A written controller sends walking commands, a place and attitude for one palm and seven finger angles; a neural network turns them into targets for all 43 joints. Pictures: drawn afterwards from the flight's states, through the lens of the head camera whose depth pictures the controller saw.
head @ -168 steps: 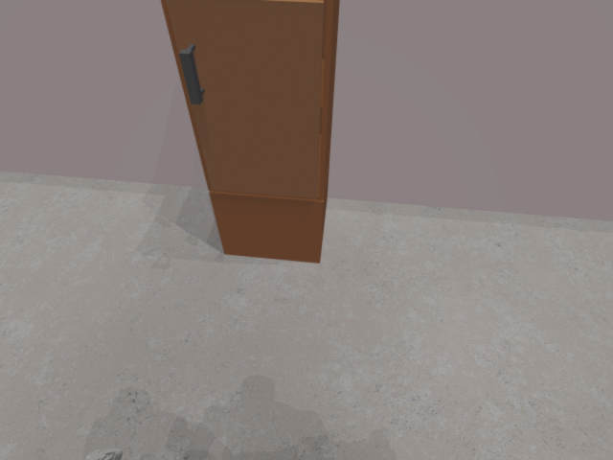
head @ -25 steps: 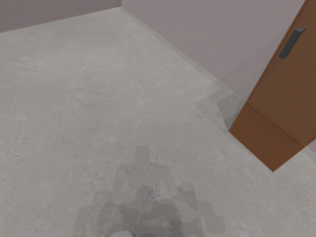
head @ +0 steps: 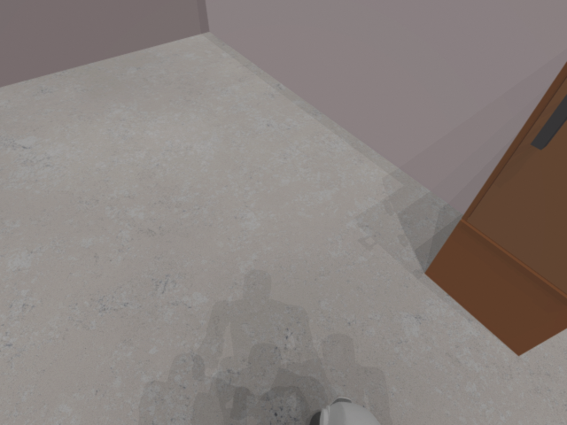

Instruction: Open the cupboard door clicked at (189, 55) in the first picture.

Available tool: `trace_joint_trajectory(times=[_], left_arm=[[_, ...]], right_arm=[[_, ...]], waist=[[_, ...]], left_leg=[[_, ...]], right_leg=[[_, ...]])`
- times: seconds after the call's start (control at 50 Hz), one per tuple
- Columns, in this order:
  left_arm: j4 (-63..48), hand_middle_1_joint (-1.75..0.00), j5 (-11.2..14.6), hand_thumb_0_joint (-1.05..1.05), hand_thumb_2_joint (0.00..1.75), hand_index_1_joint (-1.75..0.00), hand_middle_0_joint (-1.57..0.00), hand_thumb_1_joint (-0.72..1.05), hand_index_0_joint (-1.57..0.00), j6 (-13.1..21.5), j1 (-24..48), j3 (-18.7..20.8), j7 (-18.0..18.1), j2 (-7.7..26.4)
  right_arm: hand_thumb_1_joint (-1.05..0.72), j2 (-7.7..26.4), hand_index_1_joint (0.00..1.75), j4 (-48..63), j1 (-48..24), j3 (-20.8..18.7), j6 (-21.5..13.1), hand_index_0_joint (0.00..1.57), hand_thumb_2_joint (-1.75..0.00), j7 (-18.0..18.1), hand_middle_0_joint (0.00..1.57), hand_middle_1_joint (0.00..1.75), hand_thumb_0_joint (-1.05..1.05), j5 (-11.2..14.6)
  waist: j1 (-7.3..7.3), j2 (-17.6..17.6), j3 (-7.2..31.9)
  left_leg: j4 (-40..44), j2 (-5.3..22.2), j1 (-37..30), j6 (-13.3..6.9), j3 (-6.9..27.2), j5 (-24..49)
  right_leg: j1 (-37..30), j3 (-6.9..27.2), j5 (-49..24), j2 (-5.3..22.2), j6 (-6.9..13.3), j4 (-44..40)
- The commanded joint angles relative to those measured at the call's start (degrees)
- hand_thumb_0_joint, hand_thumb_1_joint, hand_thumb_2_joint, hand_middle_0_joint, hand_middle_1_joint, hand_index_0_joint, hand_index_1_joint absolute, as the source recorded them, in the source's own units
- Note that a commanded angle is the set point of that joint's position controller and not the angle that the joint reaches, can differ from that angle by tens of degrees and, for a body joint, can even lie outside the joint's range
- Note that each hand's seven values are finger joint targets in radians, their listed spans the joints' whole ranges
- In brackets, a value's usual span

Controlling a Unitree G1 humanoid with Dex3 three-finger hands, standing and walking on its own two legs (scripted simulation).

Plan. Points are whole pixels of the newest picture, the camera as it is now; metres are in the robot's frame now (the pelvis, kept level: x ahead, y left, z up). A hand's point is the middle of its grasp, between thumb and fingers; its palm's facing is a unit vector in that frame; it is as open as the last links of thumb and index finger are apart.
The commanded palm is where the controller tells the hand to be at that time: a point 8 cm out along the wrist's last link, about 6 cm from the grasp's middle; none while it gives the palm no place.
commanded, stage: turn to face it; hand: left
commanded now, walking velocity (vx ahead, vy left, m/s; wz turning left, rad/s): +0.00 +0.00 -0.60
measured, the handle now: (561, 117) +0.72 -0.56 +0.05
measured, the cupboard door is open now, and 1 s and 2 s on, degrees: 0 0 0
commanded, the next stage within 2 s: take the last steps up to it in 1.38 s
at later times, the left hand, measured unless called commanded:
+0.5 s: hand (172, 382) +0.21 +0.20 -0.16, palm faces -0.14 -0.97 -0.21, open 7.3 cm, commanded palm none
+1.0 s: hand (234, 315) +0.33 +0.11 -0.15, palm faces -0.58 -0.78 -0.25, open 7.4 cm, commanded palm none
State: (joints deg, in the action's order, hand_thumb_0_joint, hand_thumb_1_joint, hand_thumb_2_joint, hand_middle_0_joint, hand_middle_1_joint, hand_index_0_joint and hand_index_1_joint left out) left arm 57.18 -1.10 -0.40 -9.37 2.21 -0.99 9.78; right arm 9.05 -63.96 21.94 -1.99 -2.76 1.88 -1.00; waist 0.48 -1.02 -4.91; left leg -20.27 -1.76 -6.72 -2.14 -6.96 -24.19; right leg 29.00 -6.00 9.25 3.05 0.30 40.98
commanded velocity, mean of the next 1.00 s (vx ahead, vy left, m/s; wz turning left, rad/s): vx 0.00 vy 0.00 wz -0.58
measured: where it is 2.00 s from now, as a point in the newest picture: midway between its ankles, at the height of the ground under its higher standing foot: outside the picture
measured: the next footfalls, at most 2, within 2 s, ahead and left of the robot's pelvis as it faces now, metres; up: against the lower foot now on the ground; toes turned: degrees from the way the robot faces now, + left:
right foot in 0.06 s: +0.17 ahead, -0.10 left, +0.00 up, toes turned -7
left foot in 0.50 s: +0.18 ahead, +0.13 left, +0.00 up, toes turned -13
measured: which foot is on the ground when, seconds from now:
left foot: down 0.00-0.06, up 0.08-0.48, down 0.50-1.00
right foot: up 0.00-0.04, down 0.06-0.52, up 0.54-0.98, down 1.00-1.00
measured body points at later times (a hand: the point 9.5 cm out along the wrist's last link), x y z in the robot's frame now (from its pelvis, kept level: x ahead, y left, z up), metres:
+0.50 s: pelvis +0.10 +0.02 +0.00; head +0.13 +0.02 +0.45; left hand +0.22 +0.25 -0.14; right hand +0.17 -0.24 -0.13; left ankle +0.14 +0.14 -0.73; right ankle +0.13 -0.09 -0.73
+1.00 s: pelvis +0.11 +0.01 +0.00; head +0.15 -0.03 +0.44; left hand +0.36 +0.15 -0.13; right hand -0.03 -0.21 -0.15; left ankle +0.14 +0.13 -0.73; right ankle +0.05 -0.08 -0.73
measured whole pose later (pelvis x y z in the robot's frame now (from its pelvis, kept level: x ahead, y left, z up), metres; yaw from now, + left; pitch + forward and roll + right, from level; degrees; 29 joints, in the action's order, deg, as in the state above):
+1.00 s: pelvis +0.11 +0.01 +0.00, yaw -35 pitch +0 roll +0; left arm 51.6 -1.2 -3.4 -6.5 4.1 -2.2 13.6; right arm 12.8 -55.3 16.8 -3.8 0.7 0.6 -1.0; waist 1.8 1.1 -6.2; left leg -35.7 10.7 10.6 2.6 -19.6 -22.6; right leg 17.5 -5.7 17.3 2.1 -1.0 35.9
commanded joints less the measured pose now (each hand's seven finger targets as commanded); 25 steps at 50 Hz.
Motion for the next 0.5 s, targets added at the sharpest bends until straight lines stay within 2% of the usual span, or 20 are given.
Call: trace_joint_trajectory(times=[0.0, 0.02, 0.04, 0.06, 0.08, 0.1, 0.12, 0.16, 0.18, 0.22, 0.28, 0.32, 0.38, 0.4, 0.44, 0.46, 0.48], left_arm=[[1.0, -0.30, -0.7, 0.00, 0.90, -0.30, -0.20, 0.90, -0.20, 1.8, -16.1, 2.4, 0.6, 7.4], [1.8, -0.30, -1.1, 0.00, 0.90, -0.30, -0.20, 0.90, -0.20, 2.8, -20.5, 3.5, 1.1, 12.6], [1.6, -0.30, 0.4, 0.00, 0.90, -0.30, -0.20, 0.90, -0.20, 2.8, -21.4, 3.7, 1.3, 15.2], [-1.1, -0.30, 0.9, 0.00, 0.90, -0.30, -0.20, 0.90, -0.20, 2.4, -15.6, 3.8, 1.9, 14.2], [-3.2, -0.30, 0.7, 0.00, 0.90, -0.30, -0.20, 0.90, -0.20, 1.8, -8.6, 3.5, 2.1, 13.2], [-4.6, -0.30, 0.8, 0.00, 0.90, -0.30, -0.20, 0.90, -0.20, 1.5, -4.2, 3.2, 2.5, 10.9], [-5.2, -0.30, 0.5, 0.00, 0.90, -0.30, -0.20, 0.90, -0.20, 1.3, -1.5, 3.0, 2.9, 9.4], [-5.1, -0.30, 0.0, 0.00, 0.90, -0.30, -0.20, 0.90, -0.20, 1.3, -0.6, 3.0, 2.6, 9.3], [-4.9, -0.30, -0.1, 0.00, 0.90, -0.30, -0.20, 0.90, -0.20, 1.1, -0.9, 3.1, 2.4, 9.5], [-4.6, -0.30, -0.2, 0.00, 0.90, -0.30, -0.20, 0.90, -0.20, 0.8, -1.8, 3.4, 2.0, 10.1], [-4.9, -0.30, -0.2, 0.00, 0.90, -0.30, -0.20, 0.90, -0.20, 0.5, -3.5, 4.0, 1.4, 10.9], [-5.5, -0.30, -0.4, 0.00, 0.90, -0.30, -0.20, 0.90, -0.20, 0.3, -3.8, 4.4, 1.4, 11.5], [-6.9, -0.30, -0.4, 0.00, 0.90, -0.30, -0.20, 0.90, -0.20, -0.2, -3.8, 4.9, 1.2, 12.4], [-7.2, -0.30, -0.4, 0.00, 0.90, -0.30, -0.20, 0.90, -0.20, -0.4, -3.5, 5.0, 1.2, 12.9], [-8.2, -0.30, -0.2, 0.00, 0.90, -0.30, -0.20, 0.90, -0.20, -0.8, -1.9, 5.1, 1.4, 12.8], [-8.9, -0.30, 0.1, 0.00, 0.90, -0.30, -0.20, 0.90, -0.20, -1.0, -0.7, 4.9, 1.5, 12.3], [-10.2, -0.30, 0.6, 0.00, 0.90, -0.30, -0.20, 0.90, -0.20, -1.2, -0.3, 4.5, 1.2, 9.9]], right_arm=[[-0.90, 11.0, 0.30, 3.2, -1.8, -2.1, -0.5, 0.20, -0.90, 0.9, 0.20, 0.30, 0.00, 0.5], [-0.90, 8.6, 0.30, 4.0, 0.5, -2.0, -0.5, 0.20, -0.90, 0.4, 0.20, 0.30, 0.00, 1.2], [-0.90, 6.4, 0.30, 5.1, 1.4, -1.8, -0.4, 0.20, -0.90, 0.5, 0.20, 0.30, 0.00, 1.6], [-0.90, 6.5, 0.30, 6.1, -1.4, -1.7, 0.4, 0.20, -0.90, 0.6, 0.20, 0.30, 0.00, 1.1], [-0.90, 6.1, 0.30, 6.4, -1.6, -1.7, 1.2, 0.20, -0.90, 0.4, 0.20, 0.30, 0.00, 0.8], [-0.90, 6.7, 0.30, 6.3, -2.6, -1.7, 2.0, 0.20, -0.90, 0.2, 0.20, 0.30, 0.00, 0.3], [-0.90, 5.8, 0.30, 6.1, -3.1, -1.6, 2.8, 0.20, -0.90, -0.1, 0.20, 0.30, 0.00, 0.0], [-0.90, 4.6, 0.30, 6.5, -2.2, -1.3, 3.9, 0.20, -0.90, -0.3, 0.20, 0.30, 0.00, -0.3], [-0.90, 4.4, 0.30, 6.9, -2.0, -1.3, 4.2, 0.20, -0.90, -0.3, 0.20, 0.30, 0.00, -0.3], [-0.90, 4.4, 0.30, 7.9, -3.2, -1.4, 4.2, 0.20, -0.90, -0.5, 0.20, 0.30, 0.00, -0.4], [-0.90, 5.4, 0.30, 10.2, -7.3, -1.6, 3.9, 0.20, -0.90, -0.6, 0.20, 0.30, 0.00, -0.3], [-0.90, 5.8, 0.30, 11.7, -9.5, -1.8, 3.5, 0.20, -0.90, -0.5, 0.20, 0.30, 0.00, 0.0], [-0.90, 6.3, 0.30, 13.2, -11.3, -1.9, 3.1, 0.20, -0.90, -0.3, 0.20, 0.30, 0.00, 0.4], [-0.90, 6.6, 0.30, 13.6, -11.5, -2.0, 3.0, 0.20, -0.90, -0.1, 0.20, 0.30, 0.00, 0.6], [-0.90, 7.0, 0.30, 13.6, -9.1, -2.1, 2.6, 0.20, -0.90, 0.2, 0.20, 0.30, 0.00, 0.8], [-0.90, 7.9, 0.30, 13.0, -6.5, -2.2, 2.2, 0.20, -0.90, 0.4, 0.20, 0.30, 0.00, 0.9], [-0.90, 11.1, 0.30, 13.2, -4.8, -2.8, 1.7, 0.20, -0.90, 0.7, 0.20, 0.30, 0.00, 0.5]], waist=[[-8.02, 4.1, 3.5], [-8.57, -7.2, 9.6], [-5.92, -10.5, 12.1], [-5.73, -6.7, 12.3], [-2.66, -6.7, 9.5], [-1.32, -2.2, 6.8], [0.17, 0.9, 5.7], [1.38, -0.7, 6.4], [1.32, -2.0, 7.0], [0.75, -2.9, 7.6], [-0.82, -5.2, 7.8], [-1.38, -5.2, 8.1], [-2.16, -7.3, 8.9], [-2.01, -8.1, 8.7], [-0.51, -8.1, 9.6], [1.08, -6.5, 10.6], [2.12, 2.1, 10.5]], left_leg=[[-24.2, 14.3, 12.5, -1.9, 0.1, 56.4], [-44.3, 6.9, 22.8, 0.9, -2.1, 32.0], [-59.9, -0.7, 32.5, 3.1, 0.4, -10.2], [-58.4, 3.2, 31.7, 2.5, 9.3, -8.0], [-59.2, 5.1, 33.2, 2.9, 8.8, -5.0], [-56.7, 7.2, 32.9, 3.3, 9.1, -2.0], [-53.0, 8.1, 31.1, 3.7, 8.7, -0.6], [-45.8, 7.9, 28.6, 4.5, 7.0, 0.3], [-43.0, 7.6, 28.6, 4.7, 6.4, 1.0], [-38.2, 6.9, 29.3, 5.0, 5.5, 2.5], [-32.8, 6.0, 31.6, 5.5, 5.4, 2.7], [-28.4, 5.3, 31.1, 5.7, 5.5, 1.5], [-22.4, 3.6, 28.4, 5.4, 5.5, 0.6], [-20.2, 3.0, 27.1, 5.3, 5.6, 0.6], [-10.9, 2.7, 21.6, 4.9, 5.8, 4.6], [-3.5, 3.7, 14.2, 4.5, 5.5, 8.9], [3.3, 11.8, 7.0, 1.8, 13.8, 8.2]], right_leg=[[-22.4, -0.4, -7.0, -2.5, 3.5, -8.5], [-32.4, 15.3, -27.2, 9.1, 9.2, -11.4], [-34.4, 33.1, -47.5, 21.6, 17.1, -17.8], [-26.8, 31.8, -36.0, 19.9, 16.9, -21.3], [-22.1, 31.7, -18.8, 18.1, 16.7, -24.2], [-16.1, 28.2, -8.5, 16.1, 15.4, -26.1], [-10.8, 24.3, -4.8, 14.0, 13.5, -26.9], [-6.7, 19.5, -4.4, 10.8, 10.7, -26.5], [-6.9, 19.4, -2.6, 9.8, 10.4, -26.6], [-8.1, 20.3, 1.0, 8.1, 9.8, -26.5], [-12.1, 22.7, 0.3, 7.1, 9.5, -25.4], [-13.9, 24.6, -2.9, 7.2, 9.8, -23.9], [-15.5, 27.1, -8.0, 6.6, 9.7, -21.9], [-15.3, 28.0, -9.0, 6.4, 9.4, -21.4], [-14.4, 28.4, -11.6, 5.2, 7.6, -18.2], [-10.5, 26.9, -10.0, 3.6, 5.4, -15.6], [-1.6, 22.0, -0.9, -2.1, 2.3, -8.6]])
